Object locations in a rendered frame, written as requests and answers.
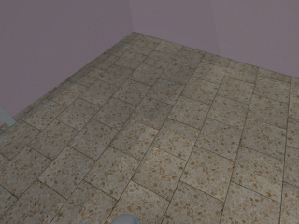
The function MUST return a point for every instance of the panel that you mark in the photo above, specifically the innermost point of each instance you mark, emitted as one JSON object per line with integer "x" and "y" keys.
{"x": 6, "y": 118}

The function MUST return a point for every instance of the robot left thigh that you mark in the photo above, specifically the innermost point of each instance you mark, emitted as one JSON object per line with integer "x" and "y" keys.
{"x": 125, "y": 219}

